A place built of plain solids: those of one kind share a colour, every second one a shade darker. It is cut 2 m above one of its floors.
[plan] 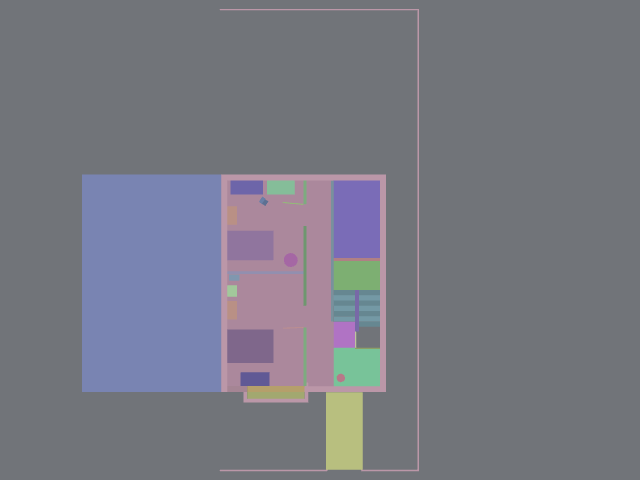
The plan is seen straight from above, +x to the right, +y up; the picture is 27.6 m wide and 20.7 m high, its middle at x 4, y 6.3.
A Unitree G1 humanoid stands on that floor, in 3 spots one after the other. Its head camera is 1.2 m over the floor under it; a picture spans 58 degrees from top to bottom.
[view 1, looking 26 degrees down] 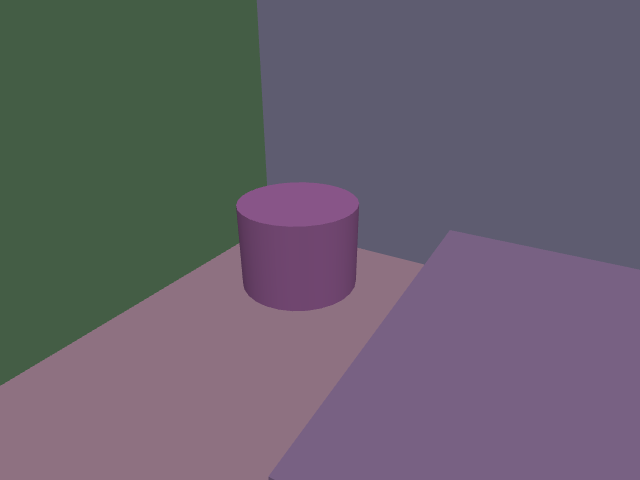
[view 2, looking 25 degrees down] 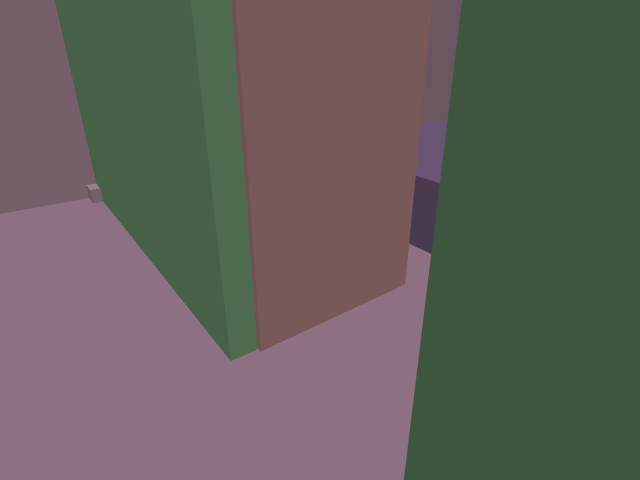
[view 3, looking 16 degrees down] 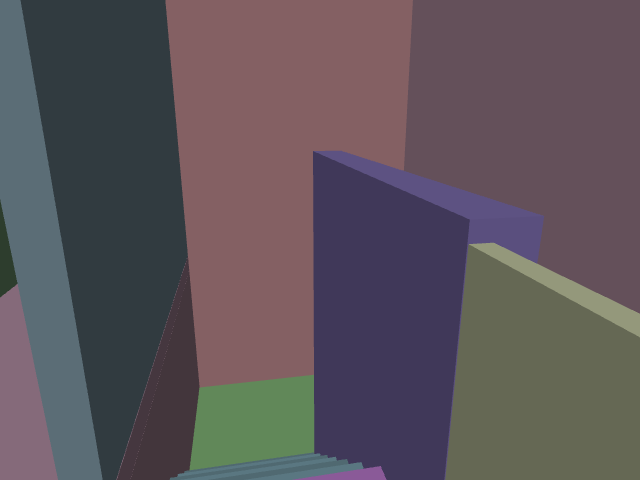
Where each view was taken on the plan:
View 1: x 1.65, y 7.11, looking -60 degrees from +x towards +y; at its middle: slotfit_seat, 1.91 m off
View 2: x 3.94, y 3.87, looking -126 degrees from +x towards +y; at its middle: door_leaf_bedroom_front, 1.82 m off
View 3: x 5.05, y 1.58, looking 79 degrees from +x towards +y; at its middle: stair_spine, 2.49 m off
